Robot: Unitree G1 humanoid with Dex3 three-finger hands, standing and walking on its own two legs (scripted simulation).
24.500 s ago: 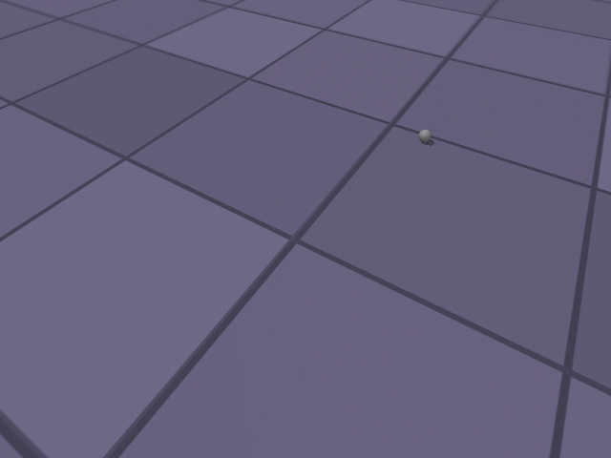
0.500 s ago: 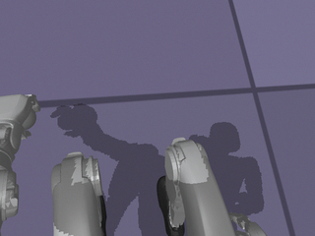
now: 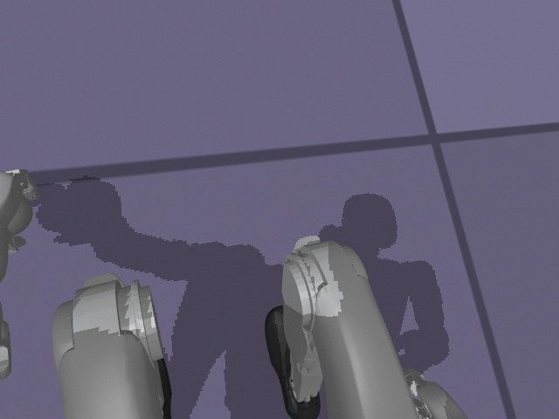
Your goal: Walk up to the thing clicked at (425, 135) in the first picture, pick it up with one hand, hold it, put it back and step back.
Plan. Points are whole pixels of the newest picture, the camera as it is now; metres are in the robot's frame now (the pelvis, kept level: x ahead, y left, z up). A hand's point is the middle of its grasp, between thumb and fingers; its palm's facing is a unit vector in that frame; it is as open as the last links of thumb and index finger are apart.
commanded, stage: rest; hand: left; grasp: from above
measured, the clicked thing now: (3, 213) +0.42 +0.32 -0.22
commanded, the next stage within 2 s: open in 1.22 s
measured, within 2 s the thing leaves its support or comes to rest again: neither
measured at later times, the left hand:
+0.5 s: hand (12, 225) +0.41 +0.31 -0.24, palm faces -0.46 -0.12 -0.88, open 8.5 cm
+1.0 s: hand (19, 223) +0.41 +0.31 -0.26, palm faces -0.46 -0.12 -0.88, open 8.5 cm
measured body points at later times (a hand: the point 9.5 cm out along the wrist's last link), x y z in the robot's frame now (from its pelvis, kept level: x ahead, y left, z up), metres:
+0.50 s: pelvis +0.00 +0.00 -0.02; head +0.25 +0.10 +0.34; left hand +0.43 +0.32 -0.19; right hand +0.07 -0.27 -0.10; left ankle +0.07 +0.13 -0.27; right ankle +0.09 -0.12 -0.27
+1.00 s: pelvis +0.00 +0.01 -0.02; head +0.26 +0.11 +0.33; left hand +0.43 +0.31 -0.20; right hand +0.06 -0.26 -0.09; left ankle +0.07 +0.13 -0.27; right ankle +0.09 -0.12 -0.27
